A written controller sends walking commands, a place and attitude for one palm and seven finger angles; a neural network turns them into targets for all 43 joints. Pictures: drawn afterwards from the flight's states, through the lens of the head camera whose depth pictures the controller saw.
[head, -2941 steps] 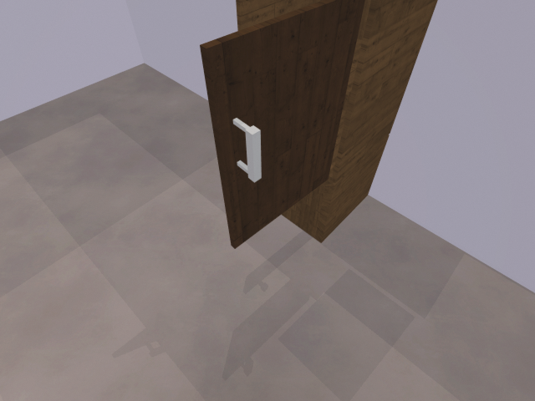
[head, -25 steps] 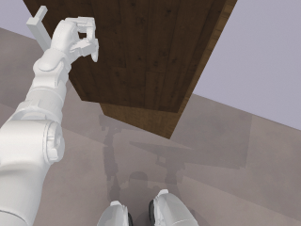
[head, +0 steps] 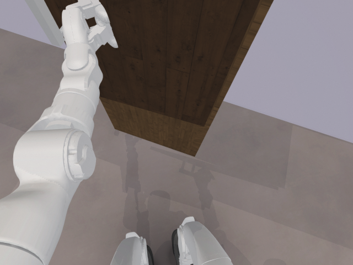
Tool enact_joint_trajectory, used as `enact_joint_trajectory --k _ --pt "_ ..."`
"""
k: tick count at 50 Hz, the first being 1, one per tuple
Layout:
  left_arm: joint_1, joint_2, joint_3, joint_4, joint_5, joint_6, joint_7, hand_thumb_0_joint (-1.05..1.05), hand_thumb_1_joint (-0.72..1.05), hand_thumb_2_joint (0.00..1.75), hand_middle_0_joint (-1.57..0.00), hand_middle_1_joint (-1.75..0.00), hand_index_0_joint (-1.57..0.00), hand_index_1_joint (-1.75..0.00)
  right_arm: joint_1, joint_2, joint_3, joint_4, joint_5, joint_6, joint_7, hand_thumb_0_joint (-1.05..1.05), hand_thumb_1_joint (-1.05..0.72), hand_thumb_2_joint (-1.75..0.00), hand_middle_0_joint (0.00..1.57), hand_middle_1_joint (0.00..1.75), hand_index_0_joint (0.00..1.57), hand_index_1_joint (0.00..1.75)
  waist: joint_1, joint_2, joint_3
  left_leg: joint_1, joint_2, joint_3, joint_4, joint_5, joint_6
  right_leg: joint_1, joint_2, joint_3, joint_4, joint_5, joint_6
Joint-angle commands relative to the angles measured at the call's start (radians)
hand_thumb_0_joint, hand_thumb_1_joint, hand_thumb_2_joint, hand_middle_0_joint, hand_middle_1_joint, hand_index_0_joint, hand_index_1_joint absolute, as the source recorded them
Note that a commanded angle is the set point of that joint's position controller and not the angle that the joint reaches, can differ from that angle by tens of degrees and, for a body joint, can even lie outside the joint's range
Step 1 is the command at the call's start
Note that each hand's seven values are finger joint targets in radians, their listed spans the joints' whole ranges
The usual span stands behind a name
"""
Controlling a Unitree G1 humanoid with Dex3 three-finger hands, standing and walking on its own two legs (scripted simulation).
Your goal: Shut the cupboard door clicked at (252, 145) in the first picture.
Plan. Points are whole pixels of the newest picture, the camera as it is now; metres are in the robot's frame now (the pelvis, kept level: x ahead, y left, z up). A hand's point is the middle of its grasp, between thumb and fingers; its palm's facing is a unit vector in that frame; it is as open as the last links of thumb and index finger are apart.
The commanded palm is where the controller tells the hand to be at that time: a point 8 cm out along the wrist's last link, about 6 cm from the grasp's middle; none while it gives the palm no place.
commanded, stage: pull the fist back off the door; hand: left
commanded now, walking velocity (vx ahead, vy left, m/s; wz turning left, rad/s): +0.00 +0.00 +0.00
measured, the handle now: (49, 9) +0.64 +0.16 +0.12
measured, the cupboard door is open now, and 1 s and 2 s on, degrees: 3 3 3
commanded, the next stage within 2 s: draw the hand back to the body in 0.70 s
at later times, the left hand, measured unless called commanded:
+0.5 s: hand (106, 70) +0.48 +0.06 +0.11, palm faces +0.06 -1.00 -0.05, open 3.1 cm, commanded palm +0.45 +0.10 +0.12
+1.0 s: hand (94, 72) +0.46 +0.07 +0.14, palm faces +0.09 -1.00 -0.01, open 3.1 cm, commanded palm +0.40 +0.13 +0.14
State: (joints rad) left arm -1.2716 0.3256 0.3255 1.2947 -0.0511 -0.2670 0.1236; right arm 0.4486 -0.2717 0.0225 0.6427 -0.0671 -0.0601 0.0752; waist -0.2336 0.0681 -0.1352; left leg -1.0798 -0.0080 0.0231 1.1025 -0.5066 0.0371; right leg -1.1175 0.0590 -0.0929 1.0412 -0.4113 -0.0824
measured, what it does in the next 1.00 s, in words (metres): stands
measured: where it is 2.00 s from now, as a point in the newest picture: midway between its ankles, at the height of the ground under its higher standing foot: outside the picture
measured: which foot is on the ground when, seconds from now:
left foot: down 0.00-1.00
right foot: down 0.00-1.00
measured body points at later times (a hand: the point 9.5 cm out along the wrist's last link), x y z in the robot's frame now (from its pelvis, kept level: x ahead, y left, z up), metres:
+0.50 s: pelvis +0.01 -0.02 +0.04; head +0.09 -0.03 +0.48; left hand +0.47 +0.11 +0.12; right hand +0.03 -0.28 -0.09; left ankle -0.01 +0.10 -0.65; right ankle +0.03 -0.07 -0.65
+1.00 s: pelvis +0.00 +0.00 +0.04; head +0.07 -0.02 +0.49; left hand +0.44 +0.13 +0.14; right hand +0.03 -0.24 -0.09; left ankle -0.01 +0.10 -0.65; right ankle +0.03 -0.07 -0.65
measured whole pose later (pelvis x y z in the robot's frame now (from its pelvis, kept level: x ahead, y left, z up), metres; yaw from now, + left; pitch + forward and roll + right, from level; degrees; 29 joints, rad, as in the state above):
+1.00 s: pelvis +0.00 +0.00 +0.04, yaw -2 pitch +15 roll +1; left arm -0.67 0.11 0.18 0.89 -0.04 -0.46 0.19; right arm 0.39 -0.23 0.01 0.63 -0.03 0.00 0.07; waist -0.10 0.04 -0.12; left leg -0.69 -0.03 0.07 0.87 -0.43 0.04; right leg -0.77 0.06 -0.02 0.86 -0.35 -0.07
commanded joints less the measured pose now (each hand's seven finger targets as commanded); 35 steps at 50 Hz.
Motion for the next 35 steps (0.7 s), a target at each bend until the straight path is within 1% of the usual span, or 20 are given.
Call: enact_joint_trajectory --k 1,3,4,7,8,9,11,13,15,17,18,20,22,24,25,26,28,30,33,35 --pt "-0.483 0.083 -0.057 -0.358 0.158 -0.198 0.199 0.00 0.90 0.90 -1.30 -1.50 -1.30 -1.50 0.240 -0.153 -0.088 -0.017 -0.038 -0.002 0.049 0.00 -0.90 -0.90 0.20 0.30 0.20 0.30 -0.021 0.080 -0.693 0.444 0.015 -0.099 -0.067 0.544 -0.017 0.376 -0.017 0.099 -0.094 0.469 0.069" --pt "-0.450 0.076 -0.086 -0.397 0.176 -0.226 0.184 0.00 0.90 0.90 -1.30 -1.50 -1.30 -1.50 0.242 -0.154 -0.101 -0.019 -0.032 0.011 0.053 0.00 -0.90 -0.90 0.20 0.30 0.20 0.30 -0.015 0.063 -0.718 0.470 0.006 -0.083 -0.093 0.555 -0.013 0.460 -0.016 0.105 -0.117 0.517 0.070" --pt "-0.448 0.089 -0.076 -0.394 0.164 -0.224 0.169 0.00 0.90 0.90 -1.30 -1.50 -1.30 -1.50 0.248 -0.158 -0.104 -0.018 -0.026 0.019 0.048 0.00 -0.90 -0.90 0.20 0.30 0.20 0.30 -0.022 0.028 -0.708 0.467 0.002 -0.080 -0.104 0.554 -0.009 0.494 -0.015 0.108 -0.129 0.545 0.073" --pt "-0.355 0.145 -0.010 -0.318 0.113 -0.169 0.126 0.00 0.90 0.90 -1.30 -1.50 -1.30 -1.50 0.234 -0.152 -0.098 -0.029 -0.001 0.049 0.028 0.00 -0.90 -0.90 0.20 0.30 0.20 0.30 0.003 -0.056 -0.628 0.349 -0.017 -0.041 -0.167 0.432 0.002 0.665 -0.023 0.140 -0.191 0.556 0.085" --pt "-0.311 0.168 0.022 -0.304 0.098 -0.153 0.119 0.00 0.90 0.90 -1.30 -1.50 -1.30 -1.50 0.229 -0.147 -0.094 -0.038 0.005 0.057 0.021 0.00 -0.90 -0.90 0.20 0.30 0.20 0.30 0.019 -0.092 -0.601 0.310 -0.021 -0.030 -0.185 0.402 0.005 0.725 -0.026 0.154 -0.208 0.566 0.089" --pt "-0.271 0.181 0.046 -0.314 0.082 -0.149 0.115 0.00 0.90 0.90 -1.30 -1.50 -1.30 -1.50 0.218 -0.144 -0.089 -0.051 0.010 0.062 0.015 0.00 -0.90 -0.90 0.20 0.30 0.20 0.30 0.042 -0.077 -0.585 0.307 -0.025 -0.022 -0.203 0.395 0.004 0.751 -0.027 0.160 -0.219 0.573 0.086" --pt "-0.193 0.138 0.038 -0.327 0.060 -0.164 0.110 0.00 0.90 0.90 -1.30 -1.50 -1.30 -1.50 0.196 -0.128 -0.083 -0.063 0.013 0.062 0.013 0.00 -0.90 -0.90 0.20 0.30 0.20 0.30 0.065 -0.089 -0.538 0.300 -0.028 -0.011 -0.223 0.389 0.002 0.783 -0.032 0.162 -0.231 0.600 0.084" --pt "-0.088 0.085 0.011 -0.356 0.053 -0.198 0.103 0.00 0.90 0.90 -1.30 -1.50 -1.30 -1.50 0.174 -0.121 -0.083 -0.075 0.013 0.056 0.019 0.00 -0.90 -0.90 0.20 0.30 0.20 0.30 0.081 -0.115 -0.492 0.291 -0.029 -0.004 -0.233 0.380 0.002 0.797 -0.036 0.167 -0.238 0.625 0.087" --pt "-0.015 0.013 -0.052 -0.347 0.065 -0.230 0.090 0.00 0.90 0.90 -1.30 -1.50 -1.30 -1.50 0.156 -0.115 -0.085 -0.074 0.015 0.051 0.025 0.00 -0.90 -0.90 0.20 0.30 0.20 0.30 0.081 -0.110 -0.441 0.307 -0.031 0.000 -0.236 0.374 0.004 0.762 -0.037 0.163 -0.241 0.615 0.089" --pt "0.062 -0.026 -0.091 -0.324 0.072 -0.233 0.072 0.00 0.90 0.90 -1.30 -1.50 -1.30 -1.50 0.144 -0.120 -0.090 -0.070 0.017 0.053 0.032 0.00 -0.90 -0.90 0.20 0.30 0.20 0.30 0.080 -0.134 -0.367 0.299 -0.032 0.002 -0.244 0.322 0.004 0.725 -0.044 0.172 -0.265 0.555 0.099" --pt "0.081 -0.078 -0.138 -0.331 0.067 -0.228 0.058 0.00 0.90 0.90 -1.30 -1.50 -1.30 -1.50 0.128 -0.119 -0.092 -0.074 0.022 0.057 0.035 0.00 -0.90 -0.90 0.20 0.30 0.20 0.30 0.074 -0.135 -0.345 0.308 -0.034 0.004 -0.248 0.296 0.005 0.712 -0.050 0.184 -0.283 0.528 0.108" --pt "0.124 -0.102 -0.150 -0.362 0.041 -0.217 0.037 0.00 0.90 0.90 -1.30 -1.50 -1.30 -1.50 0.111 -0.118 -0.098 -0.086 0.034 0.063 0.030 0.00 -0.90 -0.90 0.20 0.30 0.20 0.30 0.088 -0.129 -0.354 0.338 -0.040 0.010 -0.257 0.300 0.006 0.732 -0.056 0.191 -0.303 0.518 0.112" --pt "0.074 -0.134 -0.189 -0.404 0.009 -0.205 0.021 0.00 0.90 0.90 -1.30 -1.50 -1.30 -1.50 0.080 -0.118 -0.096 -0.088 0.047 0.068 0.019 0.00 -0.90 -0.90 0.20 0.30 0.20 0.30 0.072 -0.152 -0.317 0.347 -0.042 0.009 -0.265 0.258 0.008 0.713 -0.064 0.204 -0.341 0.436 0.116" --pt "-0.034 -0.161 -0.229 -0.516 -0.012 -0.231 0.026 0.00 0.90 0.90 -1.30 -1.50 -1.30 -1.50 0.057 -0.108 -0.097 -0.087 0.051 0.061 0.005 0.00 -0.90 -0.90 0.20 0.30 0.20 0.30 0.062 -0.103 -0.326 0.403 -0.043 0.006 -0.270 0.237 0.012 0.680 -0.060 0.199 -0.353 0.353 0.105" --pt "-0.039 -0.134 -0.209 -0.541 -0.016 -0.249 0.037 0.00 0.90 0.90 -1.30 -1.50 -1.30 -1.50 0.040 -0.108 -0.099 -0.081 0.050 0.055 -0.001 0.00 -0.90 -0.90 0.20 0.30 0.20 0.30 0.073 -0.075 -0.351 0.426 -0.041 0.002 -0.270 0.236 0.010 0.675 -0.057 0.188 -0.346 0.329 0.093" --pt "-0.099 -0.154 -0.239 -0.599 -0.018 -0.275 0.045 0.00 0.90 0.90 -1.30 -1.50 -1.30 -1.50 0.021 -0.103 -0.095 -0.080 0.048 0.046 -0.006 0.00 -0.90 -0.90 0.20 0.30 0.20 0.30 0.059 -0.057 -0.376 0.452 -0.039 -0.002 -0.268 0.234 0.013 0.660 -0.055 0.180 -0.336 0.323 0.089" --pt "-0.151 -0.120 -0.230 -0.642 -0.005 -0.320 0.070 0.00 0.90 0.90 -1.30 -1.50 -1.30 -1.50 -0.001 -0.100 -0.094 -0.063 0.044 0.030 -0.015 0.00 -0.90 -0.90 0.20 0.30 0.20 0.30 0.056 -0.048 -0.414 0.472 -0.035 -0.014 -0.261 0.223 0.011 0.646 -0.054 0.171 -0.311 0.297 0.084" --pt "-0.129 -0.105 -0.223 -0.651 0.016 -0.348 0.094 0.00 0.90 0.90 -1.30 -1.50 -1.30 -1.50 -0.015 -0.098 -0.093 -0.053 0.040 0.017 -0.020 0.00 -0.90 -0.90 0.20 0.30 0.20 0.30 0.065 -0.031 -0.459 0.494 -0.033 -0.023 -0.259 0.234 0.008 0.637 -0.051 0.157 -0.283 0.308 0.081" --pt "-0.053 -0.062 -0.194 -0.506 0.053 -0.320 0.112 0.00 0.90 0.90 -1.30 -1.50 -1.30 -1.50 -0.029 -0.101 -0.082 -0.039 0.036 0.019 -0.022 0.00 -0.90 -0.90 0.20 0.30 0.20 0.30 0.071 -0.068 -0.404 0.419 -0.034 -0.024 -0.262 0.201 0.005 0.622 -0.054 0.157 -0.273 0.278 0.086" --pt "0.011 -0.074 -0.193 -0.393 0.066 -0.267 0.116 0.00 0.90 0.90 -1.30 -1.50 -1.30 -1.50 -0.030 -0.104 -0.077 -0.046 0.039 0.030 -0.022 0.00 -0.90 -0.90 0.20 0.30 0.20 0.30 0.073 -0.099 -0.356 0.389 -0.034 -0.024 -0.279 0.188 0.004 0.612 -0.053 0.150 -0.282 0.267 0.089"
